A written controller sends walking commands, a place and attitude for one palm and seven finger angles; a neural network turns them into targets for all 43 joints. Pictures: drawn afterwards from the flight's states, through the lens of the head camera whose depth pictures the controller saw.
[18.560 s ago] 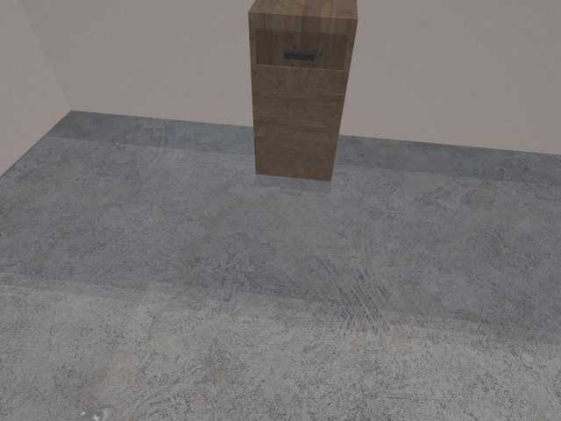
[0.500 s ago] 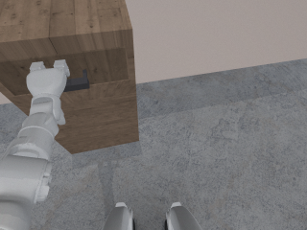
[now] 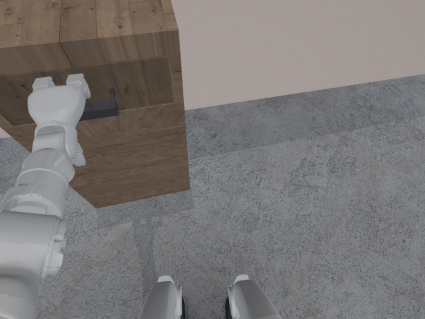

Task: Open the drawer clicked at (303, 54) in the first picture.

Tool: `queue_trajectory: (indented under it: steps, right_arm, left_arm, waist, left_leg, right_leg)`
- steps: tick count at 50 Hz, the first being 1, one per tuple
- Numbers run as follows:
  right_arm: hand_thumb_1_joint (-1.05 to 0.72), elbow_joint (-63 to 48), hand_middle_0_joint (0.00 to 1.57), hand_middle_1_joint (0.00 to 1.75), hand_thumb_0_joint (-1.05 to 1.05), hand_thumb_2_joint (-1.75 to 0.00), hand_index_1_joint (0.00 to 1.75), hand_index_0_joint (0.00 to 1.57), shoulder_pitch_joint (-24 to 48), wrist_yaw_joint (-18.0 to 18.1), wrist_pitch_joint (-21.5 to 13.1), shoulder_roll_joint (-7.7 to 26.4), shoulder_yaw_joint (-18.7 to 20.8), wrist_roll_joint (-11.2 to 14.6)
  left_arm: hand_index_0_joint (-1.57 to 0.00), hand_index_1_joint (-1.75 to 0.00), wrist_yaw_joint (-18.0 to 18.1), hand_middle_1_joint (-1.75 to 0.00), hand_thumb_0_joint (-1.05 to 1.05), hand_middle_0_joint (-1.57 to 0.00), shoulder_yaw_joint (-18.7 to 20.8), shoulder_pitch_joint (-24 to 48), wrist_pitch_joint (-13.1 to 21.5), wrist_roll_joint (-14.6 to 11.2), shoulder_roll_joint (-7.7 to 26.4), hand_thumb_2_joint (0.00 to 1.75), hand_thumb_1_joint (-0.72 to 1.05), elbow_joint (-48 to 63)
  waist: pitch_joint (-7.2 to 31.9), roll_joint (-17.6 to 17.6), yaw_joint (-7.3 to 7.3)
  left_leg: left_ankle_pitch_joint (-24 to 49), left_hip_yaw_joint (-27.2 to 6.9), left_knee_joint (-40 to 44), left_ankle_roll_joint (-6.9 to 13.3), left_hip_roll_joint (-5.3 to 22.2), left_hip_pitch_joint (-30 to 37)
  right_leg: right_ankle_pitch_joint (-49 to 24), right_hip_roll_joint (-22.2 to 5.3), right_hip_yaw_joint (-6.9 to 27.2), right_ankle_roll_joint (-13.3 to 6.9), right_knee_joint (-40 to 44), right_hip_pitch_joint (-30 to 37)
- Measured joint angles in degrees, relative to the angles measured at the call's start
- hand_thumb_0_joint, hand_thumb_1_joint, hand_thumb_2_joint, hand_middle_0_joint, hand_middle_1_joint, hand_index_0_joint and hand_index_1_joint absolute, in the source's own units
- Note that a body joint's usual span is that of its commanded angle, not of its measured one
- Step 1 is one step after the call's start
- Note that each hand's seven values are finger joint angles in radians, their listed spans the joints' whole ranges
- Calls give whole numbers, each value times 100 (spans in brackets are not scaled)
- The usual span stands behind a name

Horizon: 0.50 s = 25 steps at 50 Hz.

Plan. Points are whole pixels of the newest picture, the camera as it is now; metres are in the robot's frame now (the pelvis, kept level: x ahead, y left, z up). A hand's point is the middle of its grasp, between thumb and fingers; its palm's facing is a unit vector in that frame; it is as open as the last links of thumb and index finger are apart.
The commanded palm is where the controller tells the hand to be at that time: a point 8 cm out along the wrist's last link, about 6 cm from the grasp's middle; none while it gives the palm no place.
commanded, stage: lift the fingers back up to retry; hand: left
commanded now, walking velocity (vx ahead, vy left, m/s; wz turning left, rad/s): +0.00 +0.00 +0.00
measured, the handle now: (86, 103) +0.55 +0.24 +0.01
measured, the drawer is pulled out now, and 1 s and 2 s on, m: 0.00 0.00 0.00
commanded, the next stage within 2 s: re-aim the fingers above the handle in 0.66 s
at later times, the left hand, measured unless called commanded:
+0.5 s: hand (63, 109) +0.50 +0.26 +0.05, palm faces -0.08 -0.05 -1.00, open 13.6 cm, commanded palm +0.49 +0.25 +0.12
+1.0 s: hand (66, 105) +0.50 +0.24 +0.07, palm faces -0.05 -0.04 -1.00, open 13.8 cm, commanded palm +0.48 +0.24 +0.12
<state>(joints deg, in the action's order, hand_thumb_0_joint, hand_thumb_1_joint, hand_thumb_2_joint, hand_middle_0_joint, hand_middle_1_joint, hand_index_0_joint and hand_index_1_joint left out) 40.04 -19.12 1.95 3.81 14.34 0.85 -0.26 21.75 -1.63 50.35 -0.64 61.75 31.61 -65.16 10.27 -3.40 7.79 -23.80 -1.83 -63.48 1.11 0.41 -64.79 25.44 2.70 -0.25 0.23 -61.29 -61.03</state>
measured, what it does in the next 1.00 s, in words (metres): rises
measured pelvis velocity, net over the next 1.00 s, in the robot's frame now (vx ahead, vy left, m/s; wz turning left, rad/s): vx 0.06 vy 0.00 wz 0.01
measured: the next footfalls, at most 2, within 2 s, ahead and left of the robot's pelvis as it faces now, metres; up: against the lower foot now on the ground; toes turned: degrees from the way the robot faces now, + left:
none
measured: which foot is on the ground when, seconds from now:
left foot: down 0.00-1.00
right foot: down 0.00-1.00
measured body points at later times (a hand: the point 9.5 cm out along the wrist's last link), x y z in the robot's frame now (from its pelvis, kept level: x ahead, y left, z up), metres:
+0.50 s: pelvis +0.05 +0.00 +0.05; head +0.14 +0.01 +0.49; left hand +0.50 +0.25 +0.11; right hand +0.06 -0.27 -0.08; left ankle +0.05 +0.11 -0.65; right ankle +0.03 -0.13 -0.65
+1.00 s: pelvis +0.06 +0.00 +0.05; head +0.14 -0.01 +0.50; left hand +0.50 +0.24 +0.12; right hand +0.10 -0.27 -0.08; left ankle +0.05 +0.11 -0.65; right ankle +0.03 -0.13 -0.65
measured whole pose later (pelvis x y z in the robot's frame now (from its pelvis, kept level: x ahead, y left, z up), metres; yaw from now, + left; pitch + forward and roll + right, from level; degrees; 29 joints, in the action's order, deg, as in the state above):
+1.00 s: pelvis +0.06 +0.00 +0.05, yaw +0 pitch +19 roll -2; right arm 40.3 -17.9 1.2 7.9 13.6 3.5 -0.1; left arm 20.0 -0.6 38.0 0.9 61.3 25.7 -56.1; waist 9.5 -3.2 4.6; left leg -22.4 -0.9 -46.9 1.0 0.2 -43.0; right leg 23.5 2.2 1.1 -0.1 -44.4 -39.4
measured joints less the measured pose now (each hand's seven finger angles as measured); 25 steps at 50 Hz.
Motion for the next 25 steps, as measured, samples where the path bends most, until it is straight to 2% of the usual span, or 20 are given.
queue_trajectory:
  steps: [8,13,17,25]
  right_arm:
    - [-90,36,20,30,1,-90,30,21,-88,22,70,-50,41,8]
    - [-90,119,20,30,1,-90,30,21,-165,24,108,-55,99,-6]
    - [-90,171,20,30,1,-90,30,21,-147,4,151,-32,131,-4]
    - [-90,132,20,30,1,-90,30,21,-62,-10,263,1,199,27]
  left_arm:
    - [-31,-120,-195,-126,0,-29,175,-453,91,-108,-109,30,-48,295]
    - [-32,-120,-98,-123,0,-30,199,-705,234,-56,-191,30,-48,507]
    - [-32,-121,-10,-121,0,-31,206,-724,203,-55,-202,30,-48,518]
    - [-36,-122,-229,-122,0,-33,148,-976,129,-127,-351,30,-48,633]
  waist:
    - [-72,2,-43]
    - [-70,11,-83]
    - [-83,20,-98]
    - [-104,10,-177]
  left_leg:
    - [75,27,489,0,40,581]
    - [97,20,791,-1,37,970]
    - [100,23,983,6,27,1222]
    - [132,82,1402,27,3,1774]
  right_leg:
    - [-130,31,42,-8,546,585]
    - [-173,24,42,-12,893,996]
    - [-188,11,49,-9,1106,1259]
    - [-237,-24,116,7,1528,1797]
